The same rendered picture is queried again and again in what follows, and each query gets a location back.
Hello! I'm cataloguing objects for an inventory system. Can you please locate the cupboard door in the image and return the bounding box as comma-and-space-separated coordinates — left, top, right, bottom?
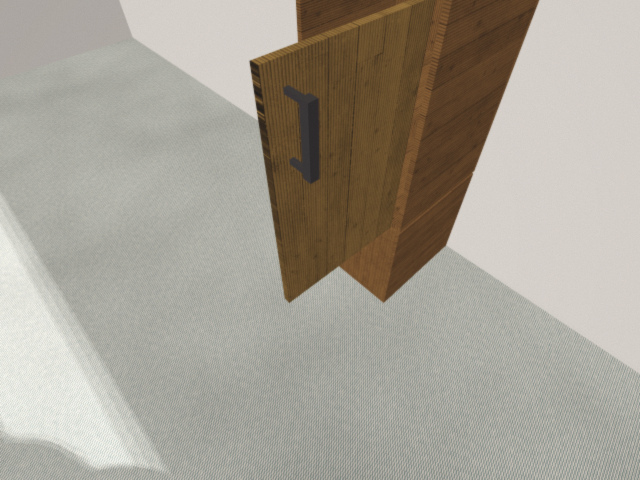
250, 0, 435, 303

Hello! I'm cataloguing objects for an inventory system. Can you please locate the handle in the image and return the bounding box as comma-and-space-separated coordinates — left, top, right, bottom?
283, 85, 320, 184

